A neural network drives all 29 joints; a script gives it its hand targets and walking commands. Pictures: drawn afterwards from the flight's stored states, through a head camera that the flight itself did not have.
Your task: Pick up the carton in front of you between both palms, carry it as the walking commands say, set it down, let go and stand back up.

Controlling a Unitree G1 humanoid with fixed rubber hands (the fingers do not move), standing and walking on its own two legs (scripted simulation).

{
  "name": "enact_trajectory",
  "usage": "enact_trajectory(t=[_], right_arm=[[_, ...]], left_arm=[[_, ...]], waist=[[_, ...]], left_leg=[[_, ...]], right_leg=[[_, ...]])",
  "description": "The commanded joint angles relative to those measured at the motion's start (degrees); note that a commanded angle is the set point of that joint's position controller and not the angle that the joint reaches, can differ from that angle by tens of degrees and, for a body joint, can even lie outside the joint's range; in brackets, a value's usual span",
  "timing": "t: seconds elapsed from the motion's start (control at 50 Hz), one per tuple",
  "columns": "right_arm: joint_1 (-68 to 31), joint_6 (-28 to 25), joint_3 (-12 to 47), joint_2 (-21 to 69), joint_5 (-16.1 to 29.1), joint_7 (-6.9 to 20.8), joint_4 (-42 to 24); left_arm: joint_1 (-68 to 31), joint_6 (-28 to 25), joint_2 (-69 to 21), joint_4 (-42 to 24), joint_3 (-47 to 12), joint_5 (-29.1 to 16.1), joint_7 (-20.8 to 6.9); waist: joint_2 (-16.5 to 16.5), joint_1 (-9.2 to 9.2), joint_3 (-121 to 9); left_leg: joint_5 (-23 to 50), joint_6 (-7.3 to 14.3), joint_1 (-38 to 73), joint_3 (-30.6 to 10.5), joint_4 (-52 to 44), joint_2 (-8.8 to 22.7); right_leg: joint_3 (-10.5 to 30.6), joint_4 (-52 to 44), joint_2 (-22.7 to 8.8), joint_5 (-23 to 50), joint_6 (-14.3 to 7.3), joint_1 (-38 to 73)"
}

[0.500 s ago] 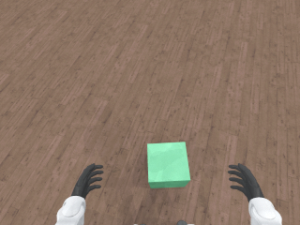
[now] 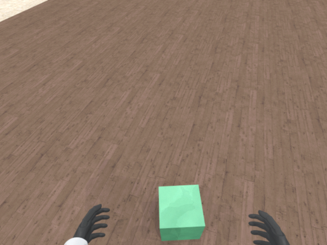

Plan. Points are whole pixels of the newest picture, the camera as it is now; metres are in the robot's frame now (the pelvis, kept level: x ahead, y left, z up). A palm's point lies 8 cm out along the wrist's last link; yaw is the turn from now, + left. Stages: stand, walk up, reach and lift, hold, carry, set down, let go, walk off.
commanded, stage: let go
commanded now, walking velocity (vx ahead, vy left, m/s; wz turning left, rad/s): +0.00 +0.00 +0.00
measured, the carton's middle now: (179, 213) +0.41 -0.03 -0.65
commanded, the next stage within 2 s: stand in 0.08 s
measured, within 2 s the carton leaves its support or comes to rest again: neither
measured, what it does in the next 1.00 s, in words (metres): stands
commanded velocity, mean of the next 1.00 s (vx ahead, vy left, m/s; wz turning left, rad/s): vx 0.00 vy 0.00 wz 0.00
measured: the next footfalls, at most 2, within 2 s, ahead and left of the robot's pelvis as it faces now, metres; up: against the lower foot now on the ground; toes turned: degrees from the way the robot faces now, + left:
none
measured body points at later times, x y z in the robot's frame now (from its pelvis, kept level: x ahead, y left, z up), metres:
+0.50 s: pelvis +0.02 +0.00 +0.00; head +0.02 +0.00 +0.45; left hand +0.16 +0.29 -0.10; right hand +0.16 -0.29 -0.10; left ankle -0.03 +0.11 -0.74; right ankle +0.00 -0.12 -0.74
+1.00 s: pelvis +0.01 +0.00 +0.00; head +0.01 +0.00 +0.45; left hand +0.13 +0.30 -0.11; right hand +0.14 -0.30 -0.10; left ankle -0.03 +0.11 -0.74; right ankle +0.00 -0.12 -0.74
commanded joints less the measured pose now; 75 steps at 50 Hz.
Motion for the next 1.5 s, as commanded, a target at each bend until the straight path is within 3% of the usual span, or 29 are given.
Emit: enact_trajectory(t=[0.0, 0.04, 0.06, 0.08, 0.12, 0.16, 0.3, 0.54, 1.48], right_arm=[[-2.14, -0.71, -1.64, -5.38, -0.17, -0.24, -5.75], [1.29, -2.63, -2.43, -5.44, 0.99, -1.38, -3.03], [0.30, -3.04, -1.69, -5.68, 1.15, -1.83, -3.95], [-3.49, -4.64, -2.64, -12.07, -1.02, -4.15, 3.21], [-1.96, -6.08, -2.58, -11.49, -1.20, -5.12, 4.66], [-2.15, -6.81, -2.02, -11.11, -1.57, -5.27, 6.15], [-2.70, -8.15, -1.76, -13.43, -1.27, -5.49, 10.66], [-2.42, -8.80, -1.29, -15.87, -0.82, -6.09, 15.90], [-5.59, -9.82, 0.63, -19.08, -0.11, -5.81, 28.70]], left_arm=[[-2.12, -0.70, 5.46, -5.64, 1.89, 0.21, 0.01], [-3.90, 2.34, 6.66, -9.47, 1.33, 1.05, 1.47], [-2.80, 3.10, 6.15, -8.55, 0.79, 0.44, 2.11], [-2.85, -1.25, 13.34, 1.95, 2.96, 0.26, 4.94], [-2.36, -4.45, 12.83, 3.94, 2.48, 0.94, 5.82], [-3.51, -5.99, 11.95, 5.50, 2.23, 0.83, 5.59], [-3.93, -7.83, 13.84, 11.87, 1.80, 0.69, 5.43], [-4.51, -8.86, 16.18, 18.47, 1.06, 0.52, 5.93], [-6.77, -9.33, 19.47, 31.56, 0.06, -0.24, 5.15]], waist=[[-0.27, 0.03, -3.48], [1.23, -0.92, -7.02], [-0.14, -0.76, -6.20], [-3.48, 1.56, -5.28], [-2.14, 0.25, -6.22], [-1.03, 0.19, -6.10], [-0.39, 0.10, -10.59], [-0.37, 0.03, -10.11], [-0.61, 0.50, -6.70]], left_leg=[[10.51, -1.27, -6.25, 2.19, -5.20, -0.52], [10.51, -2.09, -5.10, 2.44, -3.25, -2.11], [10.39, -1.96, -5.57, 2.21, -2.97, -1.86], [9.28, -2.23, -10.86, 0.38, -1.01, 2.20], [5.08, -1.62, -9.67, -0.82, -0.79, 2.68], [3.11, -1.30, -10.75, -1.72, -1.09, 2.89], [15.06, -0.86, -8.07, -2.74, 0.03, 4.13], [20.43, -0.41, -5.59, -3.84, -1.32, 5.19], [11.88, 0.62, -4.97, -5.41, -8.58, 6.55]], right_leg=[[-1.75, -2.34, 0.89, 11.17, 0.97, 5.52], [-1.62, -0.64, 0.74, 14.34, 0.52, 7.30], [-1.55, -0.47, 0.65, 14.95, 0.66, 6.14], [-0.05, -0.61, -3.09, 8.53, 1.35, -3.98], [2.31, -1.35, -3.83, 1.11, 0.68, -6.20], [3.09, -1.49, -3.92, -1.44, 0.52, -6.96], [2.89, 0.94, -4.79, 13.08, -0.05, -3.84], [3.24, -0.03, -5.85, 17.79, -0.37, -1.46], [5.17, -6.97, -7.50, 10.01, -0.98, -0.56]])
